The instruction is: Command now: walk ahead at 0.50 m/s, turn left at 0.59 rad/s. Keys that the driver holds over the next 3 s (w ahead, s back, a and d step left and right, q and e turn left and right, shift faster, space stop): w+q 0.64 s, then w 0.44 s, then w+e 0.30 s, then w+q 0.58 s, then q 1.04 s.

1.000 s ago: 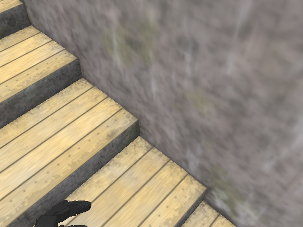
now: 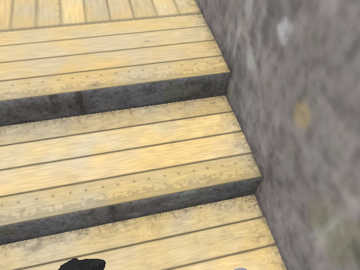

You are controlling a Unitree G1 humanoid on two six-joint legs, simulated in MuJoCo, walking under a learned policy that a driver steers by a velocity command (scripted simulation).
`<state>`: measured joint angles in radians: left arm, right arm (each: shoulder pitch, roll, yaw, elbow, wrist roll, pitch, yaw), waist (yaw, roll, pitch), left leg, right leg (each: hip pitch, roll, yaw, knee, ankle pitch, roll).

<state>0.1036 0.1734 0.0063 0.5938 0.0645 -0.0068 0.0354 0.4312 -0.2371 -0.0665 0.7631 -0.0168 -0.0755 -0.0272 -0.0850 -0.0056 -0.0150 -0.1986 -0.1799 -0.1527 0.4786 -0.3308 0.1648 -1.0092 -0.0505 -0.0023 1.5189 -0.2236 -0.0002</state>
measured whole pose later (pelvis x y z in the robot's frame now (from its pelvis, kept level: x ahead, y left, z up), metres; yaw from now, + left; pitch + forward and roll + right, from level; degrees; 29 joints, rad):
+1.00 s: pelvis +0.66 +0.19 +0.20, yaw +26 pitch +1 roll +2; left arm 0.29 0.21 0.06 0.77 0.00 -0.09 0.00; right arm 0.25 -0.21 -0.05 0.87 -0.03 -0.04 0.01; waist 0.00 0.00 0.02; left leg -0.53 -0.12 0.13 0.87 -0.37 0.14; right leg -0.52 -0.02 0.09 1.63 -0.28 -0.09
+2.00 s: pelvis +1.28 +0.46 +0.36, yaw +34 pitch +1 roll +1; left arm 0.36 0.23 0.03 0.85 0.01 -0.08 0.04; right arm 0.22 -0.25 -0.07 0.76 -0.03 -0.03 0.01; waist 0.00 0.00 0.01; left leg -0.38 -0.16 0.07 0.55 -0.22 0.18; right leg -0.25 0.02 -0.08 1.20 -0.44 -0.03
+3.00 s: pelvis +1.45 +0.53 +0.38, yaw +70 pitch +1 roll -1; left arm 0.25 0.32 0.05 0.70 0.01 0.05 0.02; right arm 0.29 -0.29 -0.05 0.69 -0.02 0.05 0.01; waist -0.01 -0.03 0.02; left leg -0.24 -0.09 -0.13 0.45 -0.21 0.06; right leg -0.51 -0.01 0.02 0.99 -0.38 0.04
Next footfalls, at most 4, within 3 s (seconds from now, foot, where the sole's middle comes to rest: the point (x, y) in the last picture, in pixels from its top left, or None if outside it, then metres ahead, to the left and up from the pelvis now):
0.22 right None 0.37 -0.08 -0.65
0.84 left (83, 172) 0.72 0.27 -0.52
1.40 right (75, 67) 1.11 0.32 -0.40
1.94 left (28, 31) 1.34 0.53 -0.40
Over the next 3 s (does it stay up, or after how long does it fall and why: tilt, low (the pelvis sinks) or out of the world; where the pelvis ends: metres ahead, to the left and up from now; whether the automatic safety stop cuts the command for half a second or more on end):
stays up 1.45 0.53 0.38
